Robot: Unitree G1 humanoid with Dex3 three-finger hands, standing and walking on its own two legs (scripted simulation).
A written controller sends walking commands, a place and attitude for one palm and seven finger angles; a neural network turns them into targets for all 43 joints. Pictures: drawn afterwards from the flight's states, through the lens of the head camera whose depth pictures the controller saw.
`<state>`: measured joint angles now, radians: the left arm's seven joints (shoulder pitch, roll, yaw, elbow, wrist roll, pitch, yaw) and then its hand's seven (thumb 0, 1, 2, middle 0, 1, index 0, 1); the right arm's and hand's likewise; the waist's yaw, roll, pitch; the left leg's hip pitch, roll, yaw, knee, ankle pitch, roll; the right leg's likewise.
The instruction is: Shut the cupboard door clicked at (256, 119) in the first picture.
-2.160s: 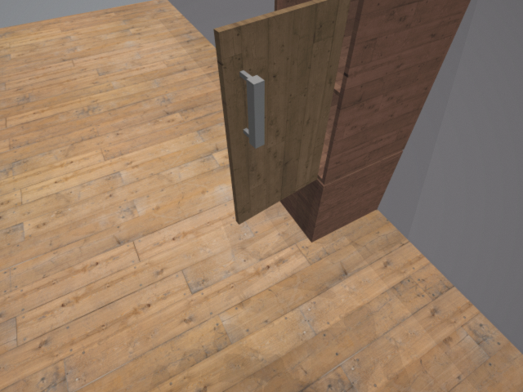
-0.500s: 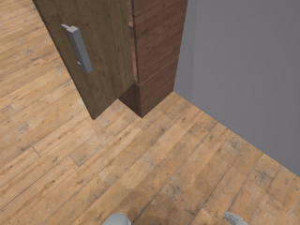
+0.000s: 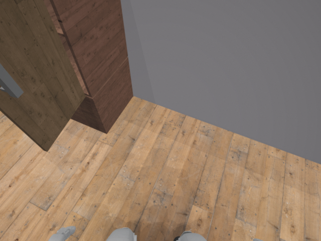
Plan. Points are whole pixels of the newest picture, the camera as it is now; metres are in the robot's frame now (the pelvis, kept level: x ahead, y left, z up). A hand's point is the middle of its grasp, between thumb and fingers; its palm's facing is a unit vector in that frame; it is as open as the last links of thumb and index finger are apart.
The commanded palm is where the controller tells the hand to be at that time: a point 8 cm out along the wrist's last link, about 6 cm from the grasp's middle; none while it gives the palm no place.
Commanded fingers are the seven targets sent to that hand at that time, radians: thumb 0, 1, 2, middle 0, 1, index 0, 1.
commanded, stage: walk around to get in front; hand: left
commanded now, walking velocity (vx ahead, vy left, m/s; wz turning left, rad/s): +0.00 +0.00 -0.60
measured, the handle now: out of the picture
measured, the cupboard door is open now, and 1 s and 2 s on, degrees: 97 97 97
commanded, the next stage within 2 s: none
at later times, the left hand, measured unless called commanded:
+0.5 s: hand (112, 226) +0.16 +0.14 -0.16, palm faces -0.30 -0.92 -0.26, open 7.4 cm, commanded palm none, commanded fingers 0.00 0.90 0.90 -0.20 -0.30 -0.20 -0.30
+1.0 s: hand (141, 212) +0.20 +0.07 -0.15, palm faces -0.55 -0.79 -0.26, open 7.4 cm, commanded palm none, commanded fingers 0.00 0.90 0.90 -0.20 -0.30 -0.20 -0.30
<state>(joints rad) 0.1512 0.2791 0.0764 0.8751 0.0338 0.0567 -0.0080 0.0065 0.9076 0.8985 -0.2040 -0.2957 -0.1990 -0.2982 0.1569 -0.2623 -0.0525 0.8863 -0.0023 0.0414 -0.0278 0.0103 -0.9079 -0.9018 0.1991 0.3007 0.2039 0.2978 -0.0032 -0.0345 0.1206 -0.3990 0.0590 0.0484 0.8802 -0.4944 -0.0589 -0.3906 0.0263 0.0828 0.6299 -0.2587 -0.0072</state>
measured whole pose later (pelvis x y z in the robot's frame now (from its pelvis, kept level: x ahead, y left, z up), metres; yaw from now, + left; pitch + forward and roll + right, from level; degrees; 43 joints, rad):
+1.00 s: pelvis +0.02 -0.06 +0.01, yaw -36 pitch +2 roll +1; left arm 0.18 0.24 0.07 0.90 0.03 0.05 -0.01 0.01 0.91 0.90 -0.21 -0.30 -0.20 -0.30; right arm 0.15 -0.26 -0.05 0.88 0.00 0.05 -0.03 0.01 -0.91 -0.90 0.20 0.30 0.20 0.30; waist 0.01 -0.02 0.10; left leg -0.41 0.06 0.06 0.86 -0.46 -0.07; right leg -0.32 0.02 0.05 0.58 -0.28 -0.03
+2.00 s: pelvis +0.00 -0.14 +0.00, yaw -71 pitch +1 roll +0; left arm 0.15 0.25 0.07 0.89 0.02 0.04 -0.01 0.01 0.91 0.90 -0.20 -0.30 -0.20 -0.30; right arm 0.18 -0.27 -0.05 0.91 -0.01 0.06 -0.03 0.01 -0.91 -0.90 0.20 0.30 0.21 0.30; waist 0.00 0.01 0.11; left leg -0.45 0.11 0.05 1.02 -0.51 -0.08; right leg -0.31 0.01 0.00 0.61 -0.33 -0.01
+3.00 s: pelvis -0.06 -0.41 +0.01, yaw -108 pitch +2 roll -1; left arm 0.08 0.22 0.07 0.92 0.03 0.01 -0.08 0.01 0.91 0.90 -0.20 -0.30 -0.20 -0.30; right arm 0.39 -0.17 -0.01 0.99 -0.04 -0.05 0.00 0.01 -0.90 -0.90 0.20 0.30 0.21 0.30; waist -0.04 0.00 0.07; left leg -0.09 0.19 0.25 0.45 -0.36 -0.09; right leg -0.49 -0.05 -0.14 0.71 -0.28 -0.02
